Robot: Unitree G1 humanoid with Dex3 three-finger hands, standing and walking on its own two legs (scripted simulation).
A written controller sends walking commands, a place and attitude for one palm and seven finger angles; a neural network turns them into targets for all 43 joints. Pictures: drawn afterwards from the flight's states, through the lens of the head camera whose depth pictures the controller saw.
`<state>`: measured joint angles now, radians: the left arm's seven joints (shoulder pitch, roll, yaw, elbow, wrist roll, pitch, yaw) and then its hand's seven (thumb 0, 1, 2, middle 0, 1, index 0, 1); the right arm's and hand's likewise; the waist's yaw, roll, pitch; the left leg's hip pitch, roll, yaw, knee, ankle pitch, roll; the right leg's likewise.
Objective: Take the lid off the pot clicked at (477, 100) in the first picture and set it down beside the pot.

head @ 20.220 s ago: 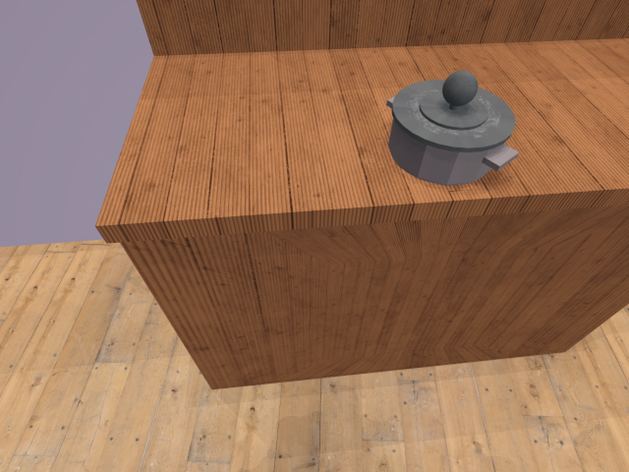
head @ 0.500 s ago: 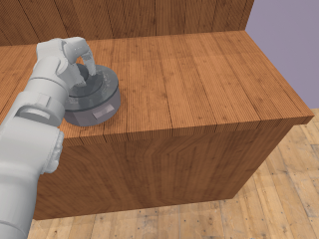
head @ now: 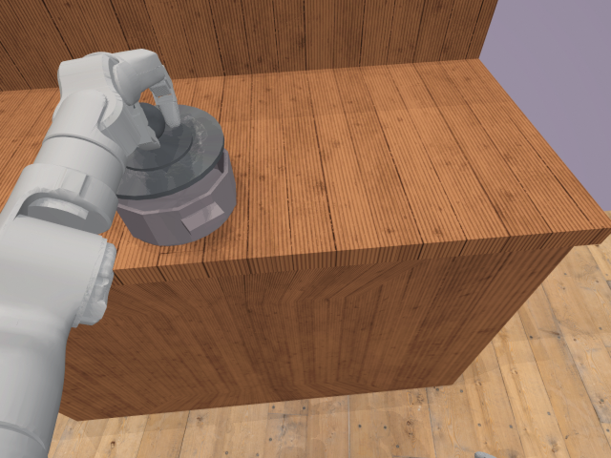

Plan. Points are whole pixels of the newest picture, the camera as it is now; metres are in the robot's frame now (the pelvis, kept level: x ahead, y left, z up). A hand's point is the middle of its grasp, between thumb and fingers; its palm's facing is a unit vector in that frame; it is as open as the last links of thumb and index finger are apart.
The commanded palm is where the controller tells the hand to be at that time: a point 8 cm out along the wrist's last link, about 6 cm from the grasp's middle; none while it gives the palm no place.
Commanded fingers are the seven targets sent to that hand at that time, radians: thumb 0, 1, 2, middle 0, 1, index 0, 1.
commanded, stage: lift the lid straight up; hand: left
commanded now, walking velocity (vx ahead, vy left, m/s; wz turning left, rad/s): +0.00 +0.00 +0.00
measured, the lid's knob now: (144, 122) +0.50 +0.20 +0.20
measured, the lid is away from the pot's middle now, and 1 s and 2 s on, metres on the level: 0.01 0.01 0.06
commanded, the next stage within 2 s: move the lid sideways beside the pot in 1.46 s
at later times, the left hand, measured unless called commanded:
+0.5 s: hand (136, 91) +0.46 +0.17 +0.26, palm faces -0.25 -0.11 -0.96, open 7.3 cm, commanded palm +0.45 +0.18 +0.33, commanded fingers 0.00 0.59 1.02 -0.81 -1.05 -0.92 -1.09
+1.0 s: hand (125, 49) +0.47 +0.17 +0.30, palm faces -0.19 -0.13 -0.97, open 7.2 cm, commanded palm +0.45 +0.18 +0.37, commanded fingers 0.00 0.59 1.02 -0.81 -1.05 -0.92 -1.09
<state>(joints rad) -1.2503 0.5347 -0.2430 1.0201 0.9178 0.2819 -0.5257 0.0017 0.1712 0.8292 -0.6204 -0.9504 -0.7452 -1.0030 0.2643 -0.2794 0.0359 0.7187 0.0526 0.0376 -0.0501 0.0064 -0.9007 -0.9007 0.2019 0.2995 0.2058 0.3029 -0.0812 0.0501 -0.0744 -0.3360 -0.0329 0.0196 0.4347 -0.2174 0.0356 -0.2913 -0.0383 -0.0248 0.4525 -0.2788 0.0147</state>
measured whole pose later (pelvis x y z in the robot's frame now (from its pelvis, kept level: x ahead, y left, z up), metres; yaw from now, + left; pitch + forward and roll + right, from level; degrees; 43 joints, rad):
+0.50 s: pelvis -0.01 -0.01 +0.00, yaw +1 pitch +5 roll +1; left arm -1.37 0.52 -0.28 1.06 0.93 0.34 -0.55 0.01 0.17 0.84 -0.62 -0.95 -0.75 -1.00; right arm 0.22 -0.28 0.06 0.72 0.06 0.04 -0.06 0.01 -0.90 -0.90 0.20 0.30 0.21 0.30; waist -0.07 0.05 -0.07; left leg -0.32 -0.03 0.01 0.42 -0.20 0.03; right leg -0.28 -0.04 -0.03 0.46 -0.27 0.00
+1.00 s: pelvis +0.00 -0.01 +0.00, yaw +0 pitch +6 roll +1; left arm -1.47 0.55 -0.27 1.08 0.95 0.38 -0.58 0.02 0.17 0.84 -0.62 -0.94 -0.76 -1.01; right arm 0.24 -0.29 0.05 0.74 0.06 0.02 -0.05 0.01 -0.90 -0.90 0.20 0.30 0.20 0.30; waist -0.08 0.06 -0.08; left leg -0.32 -0.03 0.01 0.40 -0.20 0.03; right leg -0.29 -0.04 -0.03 0.45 -0.28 0.01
